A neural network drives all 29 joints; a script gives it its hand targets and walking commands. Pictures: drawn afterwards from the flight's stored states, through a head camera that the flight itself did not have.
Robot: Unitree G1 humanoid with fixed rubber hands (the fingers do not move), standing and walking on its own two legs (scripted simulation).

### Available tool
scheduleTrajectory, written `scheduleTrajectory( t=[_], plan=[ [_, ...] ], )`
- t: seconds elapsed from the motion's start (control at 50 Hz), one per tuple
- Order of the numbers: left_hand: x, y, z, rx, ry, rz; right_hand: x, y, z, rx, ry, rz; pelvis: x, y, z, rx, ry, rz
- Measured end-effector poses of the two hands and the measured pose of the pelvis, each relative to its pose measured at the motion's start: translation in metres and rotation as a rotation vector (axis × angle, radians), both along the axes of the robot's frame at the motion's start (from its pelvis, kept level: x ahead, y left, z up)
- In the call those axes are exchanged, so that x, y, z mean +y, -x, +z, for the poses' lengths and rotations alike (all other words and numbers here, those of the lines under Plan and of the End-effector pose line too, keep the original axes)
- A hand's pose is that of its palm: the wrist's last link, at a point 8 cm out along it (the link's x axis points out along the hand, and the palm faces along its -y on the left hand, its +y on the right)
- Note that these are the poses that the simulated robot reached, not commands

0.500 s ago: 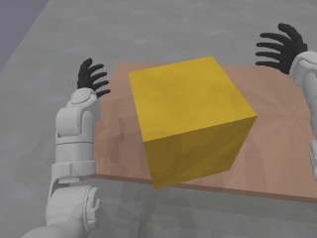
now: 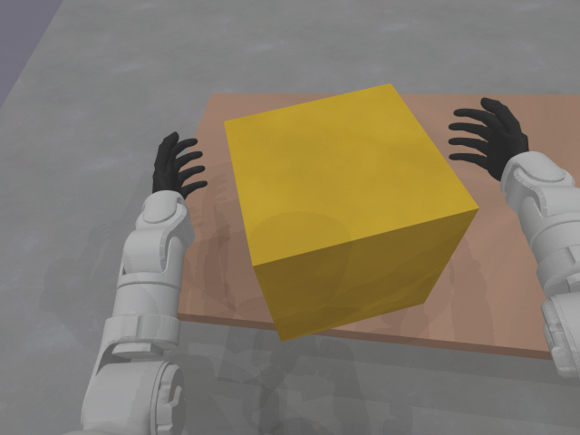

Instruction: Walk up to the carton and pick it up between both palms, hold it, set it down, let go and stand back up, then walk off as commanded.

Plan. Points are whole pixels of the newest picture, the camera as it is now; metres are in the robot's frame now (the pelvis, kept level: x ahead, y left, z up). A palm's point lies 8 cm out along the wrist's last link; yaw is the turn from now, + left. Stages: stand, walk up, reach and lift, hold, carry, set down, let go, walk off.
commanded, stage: reach and lift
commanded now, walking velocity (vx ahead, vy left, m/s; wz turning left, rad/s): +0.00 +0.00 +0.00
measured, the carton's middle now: (332, 220) +0.40 +0.05 +0.02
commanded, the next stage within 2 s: none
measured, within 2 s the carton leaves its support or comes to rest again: neither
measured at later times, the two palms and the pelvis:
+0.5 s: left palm (191, 203) +0.35 +0.24 +0.09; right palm (477, 166) +0.48 -0.14 +0.09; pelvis +0.00 +0.00 +0.00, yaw +0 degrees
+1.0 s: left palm (204, 206) +0.35 +0.22 +0.09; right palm (462, 168) +0.47 -0.12 +0.09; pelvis +0.00 -0.01 +0.00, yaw +0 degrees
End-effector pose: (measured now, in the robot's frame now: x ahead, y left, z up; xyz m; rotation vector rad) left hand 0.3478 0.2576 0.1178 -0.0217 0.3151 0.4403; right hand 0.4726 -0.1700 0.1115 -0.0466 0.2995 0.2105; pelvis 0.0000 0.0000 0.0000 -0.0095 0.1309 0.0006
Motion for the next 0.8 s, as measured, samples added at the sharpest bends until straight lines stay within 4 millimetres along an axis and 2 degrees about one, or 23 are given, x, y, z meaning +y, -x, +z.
scheduleTrajectory(
  t=[0.14,0.32,0.56,0.7,0.8],
  plan=[
    [0.003,0.002,-0.018,-0.006,-0.011,0.008,0.005,-0.004,-0.007,-0.029,0.004,0.007,-0.001,-0.001,0.000,0.019,0.000,-0.001],
    [-0.003,-0.001,-0.021,-0.040,-0.040,-0.010,0.009,-0.005,-0.018,-0.029,-0.015,-0.003,-0.002,-0.004,-0.001,0.047,0.000,-0.001],
    [-0.026,-0.006,-0.028,-0.062,-0.036,-0.044,0.034,0.000,-0.027,-0.034,-0.002,0.025,-0.004,-0.004,-0.001,0.058,0.000,0.000],
    [-0.034,-0.006,-0.027,-0.075,-0.045,-0.052,0.046,0.002,-0.026,-0.053,-0.007,0.036,-0.005,-0.003,-0.001,0.056,0.000,-0.001],
    [-0.035,-0.005,-0.030,-0.061,-0.051,-0.042,0.046,0.002,-0.025,-0.054,-0.003,0.021,-0.006,-0.002,-0.001,0.055,0.000,-0.002]
  ],
)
